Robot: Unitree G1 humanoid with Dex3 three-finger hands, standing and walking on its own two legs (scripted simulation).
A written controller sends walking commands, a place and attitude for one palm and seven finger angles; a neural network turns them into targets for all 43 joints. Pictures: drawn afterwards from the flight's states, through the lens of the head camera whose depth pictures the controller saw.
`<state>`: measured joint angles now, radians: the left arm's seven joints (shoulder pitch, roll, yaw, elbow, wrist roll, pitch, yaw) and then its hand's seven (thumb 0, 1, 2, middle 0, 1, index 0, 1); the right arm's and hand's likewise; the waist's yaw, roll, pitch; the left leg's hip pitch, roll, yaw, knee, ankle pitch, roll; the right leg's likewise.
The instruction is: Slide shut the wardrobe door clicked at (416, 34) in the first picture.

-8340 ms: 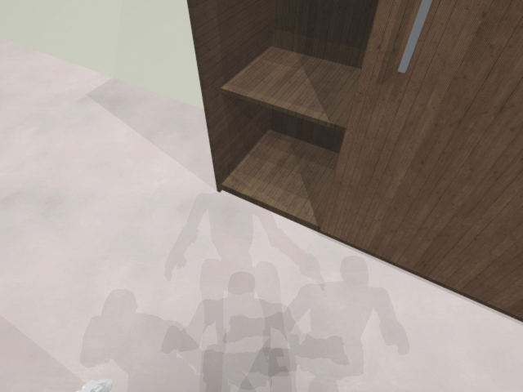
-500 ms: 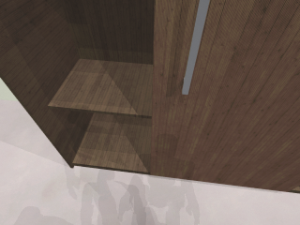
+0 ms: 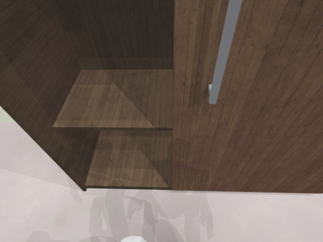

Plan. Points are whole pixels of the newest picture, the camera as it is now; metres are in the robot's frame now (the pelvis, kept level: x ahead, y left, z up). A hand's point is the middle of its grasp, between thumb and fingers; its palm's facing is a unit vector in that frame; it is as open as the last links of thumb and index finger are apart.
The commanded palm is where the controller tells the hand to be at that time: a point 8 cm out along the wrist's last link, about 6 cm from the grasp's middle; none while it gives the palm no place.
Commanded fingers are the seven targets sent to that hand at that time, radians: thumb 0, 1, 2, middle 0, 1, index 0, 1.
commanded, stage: come to a stop and stand still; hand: right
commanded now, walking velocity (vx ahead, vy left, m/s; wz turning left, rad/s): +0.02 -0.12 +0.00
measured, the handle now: (223, 38) +0.47 -0.11 +0.26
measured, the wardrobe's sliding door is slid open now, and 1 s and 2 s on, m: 0.55 0.55 0.55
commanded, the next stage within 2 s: look again from close up in 1.54 s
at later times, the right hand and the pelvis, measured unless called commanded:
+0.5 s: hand out of the picture +0.03 -0.13 -0.18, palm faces +0.08 +0.97 -0.23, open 7.3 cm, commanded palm none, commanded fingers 0.00 -0.90 -0.90 0.20 0.30 0.20 0.30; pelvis +0.00 +0.06 +0.00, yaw -1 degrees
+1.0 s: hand out of the picture -0.02 -0.13 -0.17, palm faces +0.05 +0.98 -0.21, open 7.4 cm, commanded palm none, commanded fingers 0.00 -0.90 -0.90 0.20 0.30 0.20 0.30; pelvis -0.02 +0.05 +0.00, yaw -1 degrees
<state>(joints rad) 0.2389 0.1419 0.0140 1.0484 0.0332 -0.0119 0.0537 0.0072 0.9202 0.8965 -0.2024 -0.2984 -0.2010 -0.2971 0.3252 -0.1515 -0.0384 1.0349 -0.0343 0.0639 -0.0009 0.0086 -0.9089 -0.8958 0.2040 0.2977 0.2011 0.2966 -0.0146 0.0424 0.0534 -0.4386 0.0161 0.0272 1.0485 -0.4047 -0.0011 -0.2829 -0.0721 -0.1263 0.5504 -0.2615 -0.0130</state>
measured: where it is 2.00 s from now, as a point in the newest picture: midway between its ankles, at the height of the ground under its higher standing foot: outside the picture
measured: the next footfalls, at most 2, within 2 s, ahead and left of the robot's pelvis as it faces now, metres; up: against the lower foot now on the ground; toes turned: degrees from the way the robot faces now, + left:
left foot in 0.14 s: +0.04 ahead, +0.19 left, +0.00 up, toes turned +1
right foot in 0.40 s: +0.05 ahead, -0.03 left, +0.00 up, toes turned -5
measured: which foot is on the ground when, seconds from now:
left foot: up 0.00-0.12, down 0.14-1.00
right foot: down 0.00-0.14, up 0.16-0.38, down 0.40-1.00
